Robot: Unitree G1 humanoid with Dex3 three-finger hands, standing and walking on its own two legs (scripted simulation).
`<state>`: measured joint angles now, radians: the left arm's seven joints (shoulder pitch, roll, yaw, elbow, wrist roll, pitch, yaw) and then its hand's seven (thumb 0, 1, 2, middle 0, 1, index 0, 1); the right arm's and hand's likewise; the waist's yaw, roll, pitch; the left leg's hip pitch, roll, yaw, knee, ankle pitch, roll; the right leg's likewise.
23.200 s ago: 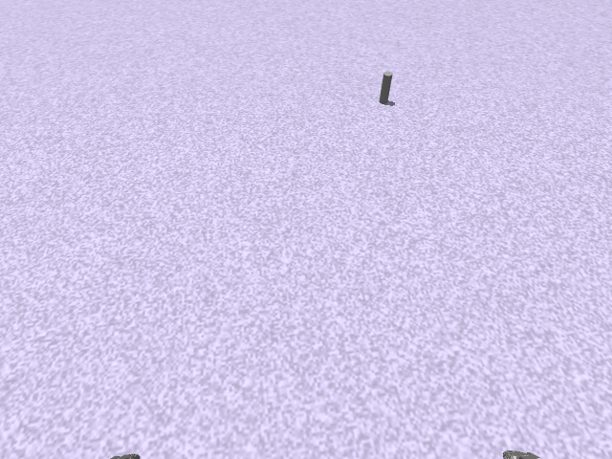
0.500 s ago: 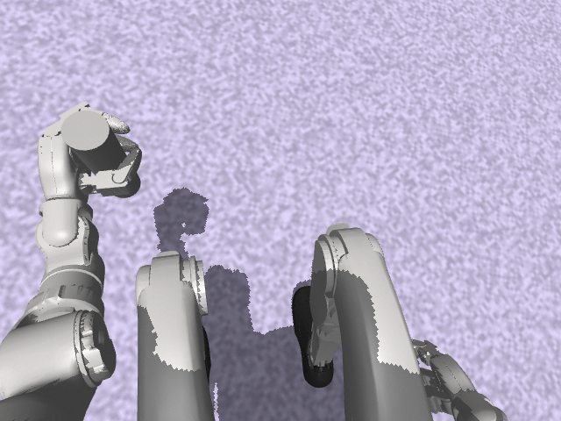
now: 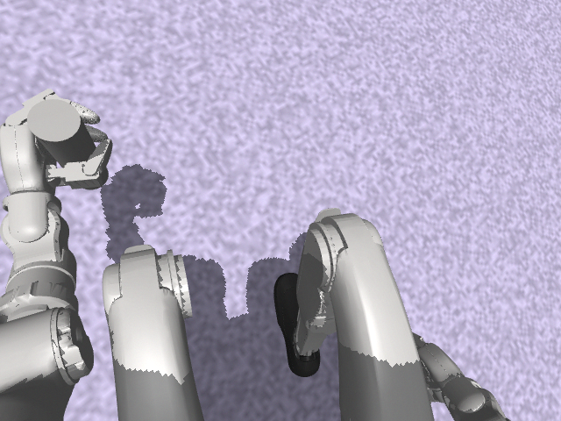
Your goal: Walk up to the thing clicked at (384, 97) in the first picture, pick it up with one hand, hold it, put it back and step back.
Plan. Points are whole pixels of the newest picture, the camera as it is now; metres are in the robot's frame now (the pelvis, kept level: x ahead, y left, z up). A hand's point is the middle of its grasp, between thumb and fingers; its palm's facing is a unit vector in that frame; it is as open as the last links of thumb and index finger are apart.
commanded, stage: crouch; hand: left
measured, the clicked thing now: (76, 152) +0.47 +0.21 -0.11
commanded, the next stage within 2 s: lower in 0.06 s
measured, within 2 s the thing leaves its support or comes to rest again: rests again in 1.44 s
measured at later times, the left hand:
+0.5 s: hand (96, 162) +0.47 +0.20 -0.15, palm faces +0.07 -1.00 -0.02, open 6.5 cm
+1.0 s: hand (105, 166) +0.47 +0.20 -0.19, palm faces +0.10 -0.99 -0.02, open 6.5 cm
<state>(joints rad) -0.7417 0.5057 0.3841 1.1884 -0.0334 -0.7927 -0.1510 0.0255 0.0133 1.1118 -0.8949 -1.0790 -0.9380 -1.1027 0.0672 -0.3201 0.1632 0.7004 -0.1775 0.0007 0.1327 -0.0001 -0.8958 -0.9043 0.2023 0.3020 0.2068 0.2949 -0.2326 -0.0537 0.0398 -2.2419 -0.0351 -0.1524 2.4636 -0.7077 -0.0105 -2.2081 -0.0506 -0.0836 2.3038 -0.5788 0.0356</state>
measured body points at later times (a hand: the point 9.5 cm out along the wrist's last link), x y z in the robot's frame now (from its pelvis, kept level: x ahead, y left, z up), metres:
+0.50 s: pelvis -0.01 +0.00 -0.02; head +0.24 +0.11 +0.34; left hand +0.46 +0.25 -0.15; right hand +0.08 -0.27 -0.09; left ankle +0.08 +0.12 -0.29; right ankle +0.13 -0.13 -0.29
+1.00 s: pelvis -0.01 +0.01 -0.02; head +0.26 +0.15 +0.31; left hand +0.46 +0.25 -0.19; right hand +0.09 -0.26 -0.08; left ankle +0.08 +0.12 -0.29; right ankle +0.13 -0.13 -0.29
